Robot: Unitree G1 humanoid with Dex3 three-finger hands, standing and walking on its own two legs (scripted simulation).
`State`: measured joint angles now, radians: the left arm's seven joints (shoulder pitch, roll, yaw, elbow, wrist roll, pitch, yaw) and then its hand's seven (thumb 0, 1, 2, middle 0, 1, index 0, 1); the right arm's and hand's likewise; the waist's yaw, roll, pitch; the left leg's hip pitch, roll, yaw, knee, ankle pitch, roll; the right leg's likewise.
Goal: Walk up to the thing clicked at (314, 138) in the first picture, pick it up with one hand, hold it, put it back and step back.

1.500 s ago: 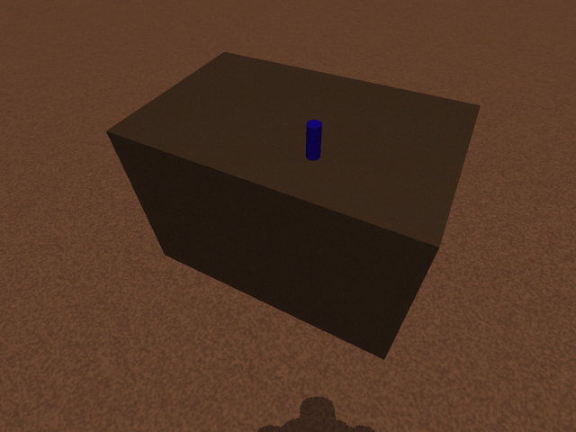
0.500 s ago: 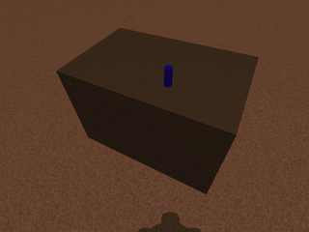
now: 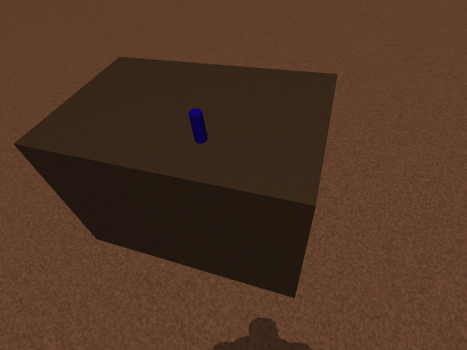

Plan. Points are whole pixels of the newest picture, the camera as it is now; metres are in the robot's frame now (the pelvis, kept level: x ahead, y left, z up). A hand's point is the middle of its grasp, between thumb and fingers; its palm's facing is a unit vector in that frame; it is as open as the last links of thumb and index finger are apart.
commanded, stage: walk up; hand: left
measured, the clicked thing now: (198, 126) +0.74 +0.16 -0.05
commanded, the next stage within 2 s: none
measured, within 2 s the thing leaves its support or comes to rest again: neither
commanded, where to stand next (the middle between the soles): +0.22 +0.09 m, yaw -16 degrees
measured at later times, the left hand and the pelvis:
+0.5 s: hand (83, 300) +0.26 +0.38 -0.15, palm faces -0.20 -0.86 -0.46, open 7.4 cm; pelvis +0.15 +0.10 -0.01, yaw -10 degrees
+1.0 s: hand (119, 273) +0.32 +0.31 -0.14, palm faces -0.32 -0.86 -0.39, open 7.4 cm; pelvis +0.16 +0.09 -0.01, yaw -18 degrees
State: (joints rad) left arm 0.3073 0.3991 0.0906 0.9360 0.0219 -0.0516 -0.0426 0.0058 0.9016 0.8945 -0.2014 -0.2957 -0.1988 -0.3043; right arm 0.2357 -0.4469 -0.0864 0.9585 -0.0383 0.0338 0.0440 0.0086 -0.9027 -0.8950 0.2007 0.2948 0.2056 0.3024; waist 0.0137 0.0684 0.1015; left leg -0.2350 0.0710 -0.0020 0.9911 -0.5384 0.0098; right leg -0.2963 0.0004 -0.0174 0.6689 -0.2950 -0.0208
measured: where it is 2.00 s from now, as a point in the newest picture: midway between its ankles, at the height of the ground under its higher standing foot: outside the picture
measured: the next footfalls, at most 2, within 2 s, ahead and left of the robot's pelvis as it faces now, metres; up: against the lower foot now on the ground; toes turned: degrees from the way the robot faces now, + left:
left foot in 0.36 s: +0.29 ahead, +0.21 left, +0.00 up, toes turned -5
right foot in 0.80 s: +0.19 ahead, -0.04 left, +0.00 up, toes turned -18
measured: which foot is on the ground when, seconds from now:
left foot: up 0.00-0.34, down 0.36-0.82, up 0.84-1.00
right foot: down 0.00-0.40, up 0.42-0.78, down 0.80-1.00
